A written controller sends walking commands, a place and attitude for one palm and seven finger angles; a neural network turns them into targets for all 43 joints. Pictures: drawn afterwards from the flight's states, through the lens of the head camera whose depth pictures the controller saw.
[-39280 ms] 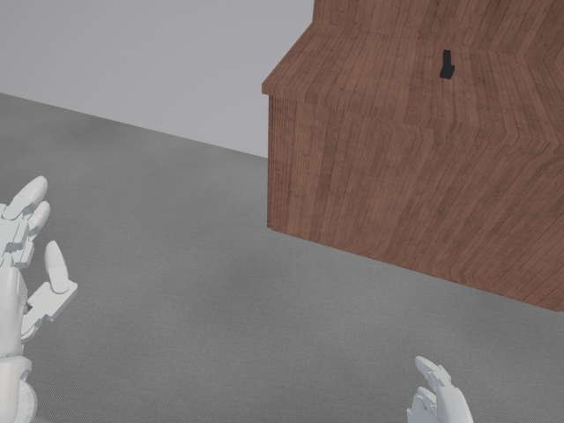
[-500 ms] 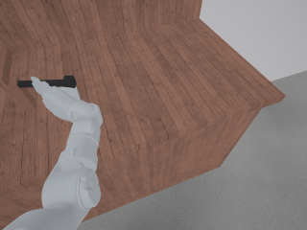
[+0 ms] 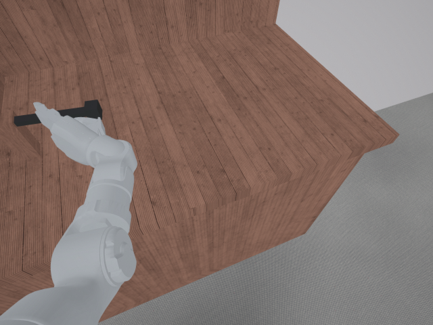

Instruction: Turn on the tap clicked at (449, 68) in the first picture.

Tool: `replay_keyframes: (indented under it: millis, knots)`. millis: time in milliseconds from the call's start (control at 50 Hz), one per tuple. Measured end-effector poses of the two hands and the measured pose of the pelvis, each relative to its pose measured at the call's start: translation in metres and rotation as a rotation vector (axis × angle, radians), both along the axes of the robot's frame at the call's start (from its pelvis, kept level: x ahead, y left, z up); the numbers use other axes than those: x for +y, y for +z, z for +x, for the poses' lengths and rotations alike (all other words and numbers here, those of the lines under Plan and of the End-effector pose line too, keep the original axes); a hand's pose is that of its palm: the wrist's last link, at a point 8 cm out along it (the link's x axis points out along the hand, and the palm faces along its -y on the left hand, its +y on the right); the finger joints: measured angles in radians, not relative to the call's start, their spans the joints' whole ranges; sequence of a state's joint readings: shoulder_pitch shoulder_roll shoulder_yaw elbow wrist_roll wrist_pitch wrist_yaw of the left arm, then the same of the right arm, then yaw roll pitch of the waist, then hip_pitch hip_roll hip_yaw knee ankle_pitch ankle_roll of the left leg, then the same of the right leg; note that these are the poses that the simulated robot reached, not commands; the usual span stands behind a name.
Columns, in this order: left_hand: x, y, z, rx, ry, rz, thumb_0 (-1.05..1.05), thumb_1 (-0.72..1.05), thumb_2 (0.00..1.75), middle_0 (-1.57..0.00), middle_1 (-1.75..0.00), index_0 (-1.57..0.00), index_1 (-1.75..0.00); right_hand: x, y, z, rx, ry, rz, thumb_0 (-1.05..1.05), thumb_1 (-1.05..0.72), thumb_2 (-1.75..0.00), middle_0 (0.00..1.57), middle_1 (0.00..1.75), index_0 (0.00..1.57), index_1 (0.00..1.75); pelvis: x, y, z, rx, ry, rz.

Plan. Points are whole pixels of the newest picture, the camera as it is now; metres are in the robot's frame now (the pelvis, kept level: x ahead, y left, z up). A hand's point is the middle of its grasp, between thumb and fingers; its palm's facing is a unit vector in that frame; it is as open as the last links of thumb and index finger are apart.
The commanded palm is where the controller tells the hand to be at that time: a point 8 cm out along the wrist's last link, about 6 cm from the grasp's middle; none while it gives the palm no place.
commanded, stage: lift the hand up off the lever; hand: left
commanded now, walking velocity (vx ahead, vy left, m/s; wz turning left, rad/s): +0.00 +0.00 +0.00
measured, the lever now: (93, 110) +0.50 +0.23 +0.12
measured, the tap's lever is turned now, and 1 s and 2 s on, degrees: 81 81 81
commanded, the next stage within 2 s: none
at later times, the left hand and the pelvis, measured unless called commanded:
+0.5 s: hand (91, 119) +0.46 +0.22 +0.13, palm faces +0.83 -0.55 -0.06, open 7.8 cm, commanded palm +0.40 +0.23 +0.13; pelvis +0.01 +0.01 +0.01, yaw +0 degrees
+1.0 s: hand (85, 117) +0.44 +0.22 +0.15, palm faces +0.84 -0.54 -0.08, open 7.8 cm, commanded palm +0.38 +0.23 +0.15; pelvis +0.00 +0.00 +0.01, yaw +1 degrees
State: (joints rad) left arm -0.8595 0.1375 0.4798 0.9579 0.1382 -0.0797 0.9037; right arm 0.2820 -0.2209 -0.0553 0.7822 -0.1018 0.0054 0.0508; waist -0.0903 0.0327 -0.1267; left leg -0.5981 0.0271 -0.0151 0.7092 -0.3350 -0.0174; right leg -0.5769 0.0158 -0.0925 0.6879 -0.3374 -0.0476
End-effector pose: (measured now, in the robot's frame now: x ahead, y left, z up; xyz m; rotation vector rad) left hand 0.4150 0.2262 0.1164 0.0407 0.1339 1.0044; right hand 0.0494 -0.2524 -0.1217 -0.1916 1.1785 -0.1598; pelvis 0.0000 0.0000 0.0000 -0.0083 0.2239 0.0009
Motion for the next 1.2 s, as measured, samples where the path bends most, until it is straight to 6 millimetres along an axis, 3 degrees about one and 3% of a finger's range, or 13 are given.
replay_keyframes:
  millis: [300,820,1200]
  knots:
    - [0.006,0.005,-0.001,-0.009,-0.001,-0.026,0.02,0.9,0.9,-0.15,-0.15,-0.15,-0.15,0.012,0.003,0.011,-0.015,0.01,0.017,0.01,-0.91,-0.9,0.2,0.3,0.21,0.3,0.008,0.004,0.008,-0.019,-0.004,-0.004]
    - [-0.001,0.031,-0.026,-0.009,-0.011,-0.029,0.01,0.9,0.9,-0.15,-0.15,-0.15,-0.15,0.017,0.015,0.066,-0.155,0.074,0.036,0.01,-0.91,-0.9,0.2,0.3,0.2,0.3,0.003,0.011,0.009,-0.083,0.007,0.003]
    - [0.002,0.048,-0.039,-0.022,-0.009,-0.026,0.01,0.9,0.9,-0.15,-0.15,-0.15,-0.15,0.003,0.019,0.059,-0.182,0.062,0.015,0.01,-0.91,-0.9,0.2,0.3,0.2,0.3,-0.005,0.015,-0.001,-0.113,0.009,0.009]
